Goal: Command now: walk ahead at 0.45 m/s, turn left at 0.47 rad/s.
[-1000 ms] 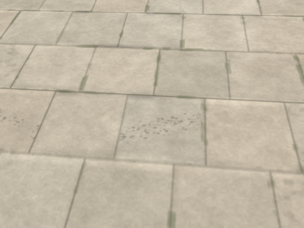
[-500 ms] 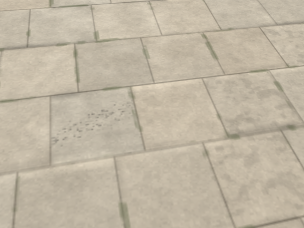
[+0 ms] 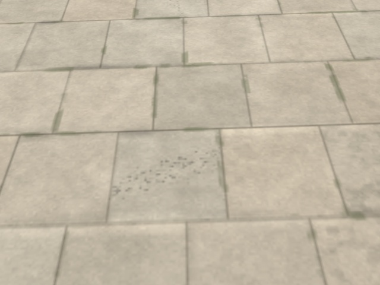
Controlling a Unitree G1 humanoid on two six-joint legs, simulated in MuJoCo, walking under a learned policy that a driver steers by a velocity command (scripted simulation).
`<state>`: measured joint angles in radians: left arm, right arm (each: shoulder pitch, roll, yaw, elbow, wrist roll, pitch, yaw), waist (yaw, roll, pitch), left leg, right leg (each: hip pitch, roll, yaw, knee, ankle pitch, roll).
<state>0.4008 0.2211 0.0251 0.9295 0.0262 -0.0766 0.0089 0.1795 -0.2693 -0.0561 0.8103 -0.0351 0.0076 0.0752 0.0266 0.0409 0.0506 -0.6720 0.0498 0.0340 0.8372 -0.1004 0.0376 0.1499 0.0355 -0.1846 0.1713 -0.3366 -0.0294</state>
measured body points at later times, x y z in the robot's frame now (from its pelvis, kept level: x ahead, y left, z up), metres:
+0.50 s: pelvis +0.27 +0.06 +0.01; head +0.30 +0.07 +0.46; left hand +0.37 +0.33 -0.11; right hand +0.35 -0.21 -0.11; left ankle +0.20 +0.09 -0.73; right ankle +0.47 -0.08 -0.67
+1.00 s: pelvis +0.57 +0.05 +0.01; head +0.61 +0.04 +0.46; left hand +0.59 +0.33 -0.11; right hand +0.74 -0.19 -0.10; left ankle +0.69 +0.23 -0.67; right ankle +0.55 +0.00 -0.73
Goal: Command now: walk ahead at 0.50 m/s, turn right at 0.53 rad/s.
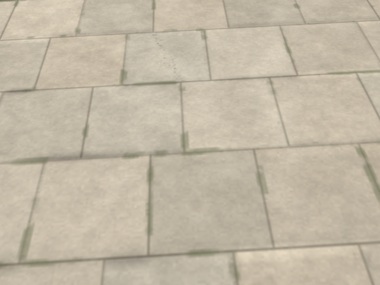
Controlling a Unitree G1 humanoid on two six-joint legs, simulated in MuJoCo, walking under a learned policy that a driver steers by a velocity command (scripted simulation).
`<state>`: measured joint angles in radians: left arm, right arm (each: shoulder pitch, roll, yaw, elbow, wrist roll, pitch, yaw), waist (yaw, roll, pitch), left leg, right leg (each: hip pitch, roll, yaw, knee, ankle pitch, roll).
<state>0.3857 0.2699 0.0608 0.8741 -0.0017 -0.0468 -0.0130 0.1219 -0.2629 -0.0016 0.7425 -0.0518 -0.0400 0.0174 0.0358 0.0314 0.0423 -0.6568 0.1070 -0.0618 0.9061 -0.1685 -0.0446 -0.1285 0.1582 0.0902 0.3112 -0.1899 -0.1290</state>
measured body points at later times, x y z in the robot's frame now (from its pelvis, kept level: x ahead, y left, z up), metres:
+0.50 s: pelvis +0.27 +0.04 +0.00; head +0.30 +0.05 +0.45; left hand +0.46 +0.27 -0.12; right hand +0.23 -0.23 -0.12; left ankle +0.26 +0.13 -0.74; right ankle +0.31 -0.11 -0.68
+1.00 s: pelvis +0.50 -0.02 +0.00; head +0.52 -0.03 +0.45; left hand +0.50 +0.25 -0.12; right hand +0.66 -0.28 -0.12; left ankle +0.58 +0.12 -0.67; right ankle +0.45 -0.11 -0.74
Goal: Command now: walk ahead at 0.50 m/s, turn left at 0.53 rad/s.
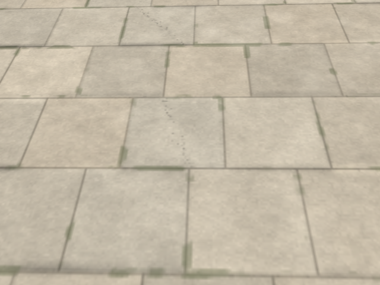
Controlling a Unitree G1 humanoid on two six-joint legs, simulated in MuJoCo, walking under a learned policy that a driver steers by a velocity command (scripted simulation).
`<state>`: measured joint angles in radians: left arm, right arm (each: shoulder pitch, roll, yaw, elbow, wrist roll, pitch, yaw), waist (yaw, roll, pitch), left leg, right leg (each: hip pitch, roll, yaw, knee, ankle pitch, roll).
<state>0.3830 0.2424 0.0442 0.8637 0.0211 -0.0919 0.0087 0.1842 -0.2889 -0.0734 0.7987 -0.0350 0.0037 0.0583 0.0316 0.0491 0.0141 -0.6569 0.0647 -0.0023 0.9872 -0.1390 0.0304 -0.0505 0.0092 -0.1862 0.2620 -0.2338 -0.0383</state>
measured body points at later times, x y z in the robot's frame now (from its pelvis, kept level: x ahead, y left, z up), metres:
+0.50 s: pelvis +0.26 +0.08 +0.00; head +0.27 +0.10 +0.45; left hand +0.30 +0.35 -0.14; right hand +0.35 -0.18 -0.13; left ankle +0.22 +0.11 -0.75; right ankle +0.38 -0.07 -0.67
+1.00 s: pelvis +0.54 +0.06 -0.01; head +0.56 +0.06 +0.44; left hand +0.60 +0.34 -0.13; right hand +0.64 -0.20 -0.13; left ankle +0.58 +0.23 -0.67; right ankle +0.53 +0.03 -0.75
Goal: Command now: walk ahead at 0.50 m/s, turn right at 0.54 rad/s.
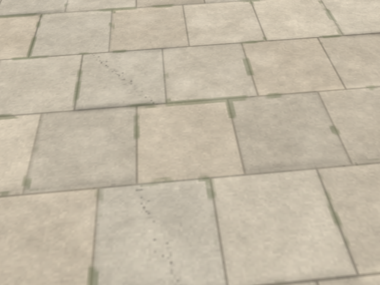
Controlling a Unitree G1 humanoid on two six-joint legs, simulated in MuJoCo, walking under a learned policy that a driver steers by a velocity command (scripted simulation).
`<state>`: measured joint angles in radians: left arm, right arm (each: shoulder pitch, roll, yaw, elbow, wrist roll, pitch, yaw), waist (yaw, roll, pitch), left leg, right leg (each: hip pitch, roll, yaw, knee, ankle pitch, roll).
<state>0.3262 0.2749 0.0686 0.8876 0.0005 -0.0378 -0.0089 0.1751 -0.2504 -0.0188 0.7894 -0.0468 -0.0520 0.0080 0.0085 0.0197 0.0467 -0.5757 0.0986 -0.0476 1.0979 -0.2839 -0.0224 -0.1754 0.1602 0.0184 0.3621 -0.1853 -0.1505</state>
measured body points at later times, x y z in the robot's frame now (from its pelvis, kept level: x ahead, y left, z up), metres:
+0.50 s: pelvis +0.29 +0.05 +0.00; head +0.31 +0.07 +0.45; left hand +0.40 +0.31 -0.13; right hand +0.32 -0.22 -0.12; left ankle +0.32 +0.12 -0.74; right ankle +0.25 -0.07 -0.67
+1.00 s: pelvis +0.54 +0.01 +0.00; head +0.57 -0.01 +0.45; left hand +0.60 +0.29 -0.10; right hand +0.67 -0.26 -0.13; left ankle +0.48 +0.12 -0.66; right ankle +0.57 -0.08 -0.74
